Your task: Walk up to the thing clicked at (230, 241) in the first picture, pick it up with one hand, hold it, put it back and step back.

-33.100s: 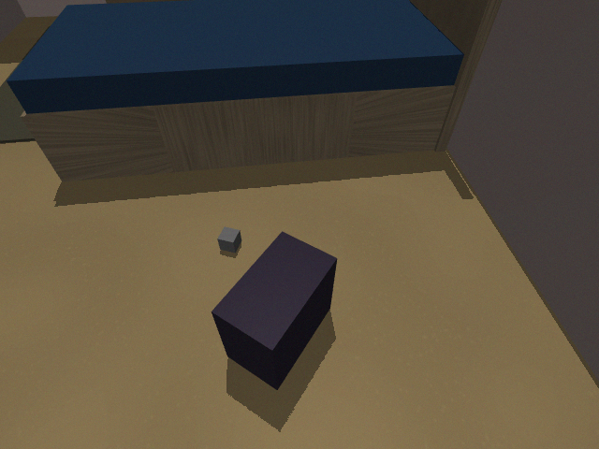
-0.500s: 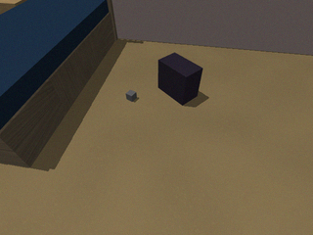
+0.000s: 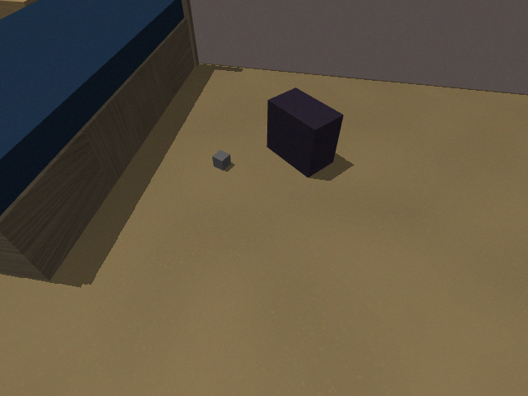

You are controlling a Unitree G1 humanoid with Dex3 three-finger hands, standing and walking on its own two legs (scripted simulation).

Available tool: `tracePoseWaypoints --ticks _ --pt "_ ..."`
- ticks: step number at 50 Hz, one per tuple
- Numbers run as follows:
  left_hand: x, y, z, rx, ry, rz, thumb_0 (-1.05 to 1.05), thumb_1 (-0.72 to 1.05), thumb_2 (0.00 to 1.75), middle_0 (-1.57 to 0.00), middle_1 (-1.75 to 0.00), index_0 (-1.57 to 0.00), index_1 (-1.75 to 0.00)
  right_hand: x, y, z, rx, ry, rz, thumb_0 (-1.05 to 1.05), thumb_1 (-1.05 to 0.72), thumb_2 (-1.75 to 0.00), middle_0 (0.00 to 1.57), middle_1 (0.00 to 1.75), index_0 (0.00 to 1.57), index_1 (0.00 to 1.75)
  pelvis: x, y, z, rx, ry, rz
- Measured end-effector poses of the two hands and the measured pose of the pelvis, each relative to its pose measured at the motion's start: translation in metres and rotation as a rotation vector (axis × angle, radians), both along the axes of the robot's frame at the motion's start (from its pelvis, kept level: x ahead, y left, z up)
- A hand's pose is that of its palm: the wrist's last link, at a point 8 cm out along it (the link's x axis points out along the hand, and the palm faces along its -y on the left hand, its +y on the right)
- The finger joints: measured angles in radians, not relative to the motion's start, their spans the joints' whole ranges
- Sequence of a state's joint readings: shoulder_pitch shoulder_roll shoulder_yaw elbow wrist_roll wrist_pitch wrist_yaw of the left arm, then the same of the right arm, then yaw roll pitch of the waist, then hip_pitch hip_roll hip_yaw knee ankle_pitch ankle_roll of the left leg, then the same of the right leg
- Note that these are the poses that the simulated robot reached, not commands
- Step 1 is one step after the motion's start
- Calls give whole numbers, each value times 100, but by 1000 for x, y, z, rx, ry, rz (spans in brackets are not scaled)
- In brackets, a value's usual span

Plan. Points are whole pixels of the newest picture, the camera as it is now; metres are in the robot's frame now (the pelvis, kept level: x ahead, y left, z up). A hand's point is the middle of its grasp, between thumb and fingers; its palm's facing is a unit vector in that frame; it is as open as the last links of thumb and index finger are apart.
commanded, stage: stand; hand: left
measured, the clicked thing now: (221, 160) +1.47 +0.25 -0.75
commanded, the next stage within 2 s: walk up in 1.26 s
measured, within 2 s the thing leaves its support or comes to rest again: neither
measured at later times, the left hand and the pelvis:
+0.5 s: hand out of the picture +0.08 +0.25 -0.16, palm faces -0.03 -0.94 -0.34, open 7.4 cm; pelvis +0.01 +0.00 +0.00, yaw +1 degrees
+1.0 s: hand out of the picture +0.09 +0.26 -0.16, palm faces -0.02 -0.94 -0.35, open 7.4 cm; pelvis +0.02 +0.00 +0.00, yaw +1 degrees
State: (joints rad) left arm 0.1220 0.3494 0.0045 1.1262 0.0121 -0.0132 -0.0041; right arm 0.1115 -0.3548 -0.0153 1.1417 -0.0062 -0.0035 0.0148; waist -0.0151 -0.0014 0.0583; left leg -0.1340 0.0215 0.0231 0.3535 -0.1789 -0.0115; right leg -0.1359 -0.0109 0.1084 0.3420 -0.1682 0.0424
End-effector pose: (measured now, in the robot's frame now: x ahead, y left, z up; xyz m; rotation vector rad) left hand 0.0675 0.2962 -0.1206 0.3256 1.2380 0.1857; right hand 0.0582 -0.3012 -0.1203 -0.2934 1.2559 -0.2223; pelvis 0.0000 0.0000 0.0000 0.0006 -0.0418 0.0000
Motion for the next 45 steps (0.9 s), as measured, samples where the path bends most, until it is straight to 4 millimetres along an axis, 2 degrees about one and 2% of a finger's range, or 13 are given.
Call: tracePoseWaypoints --ticks 29,45 --pt "13 3 0 3 6 11 0 90 90 -20 -30 -21 -30 33 4 2 -4 -22 31 1 -90 -90 20 30 20 30 16 2 0 -3 11 10" --pt "18 4 1 5 -6 11 0 90 90 -20 -30 -21 -30 36 6 2 -3 -29 33 1 -90 -90 20 30 20 30 18 3 1 -1 8 12"
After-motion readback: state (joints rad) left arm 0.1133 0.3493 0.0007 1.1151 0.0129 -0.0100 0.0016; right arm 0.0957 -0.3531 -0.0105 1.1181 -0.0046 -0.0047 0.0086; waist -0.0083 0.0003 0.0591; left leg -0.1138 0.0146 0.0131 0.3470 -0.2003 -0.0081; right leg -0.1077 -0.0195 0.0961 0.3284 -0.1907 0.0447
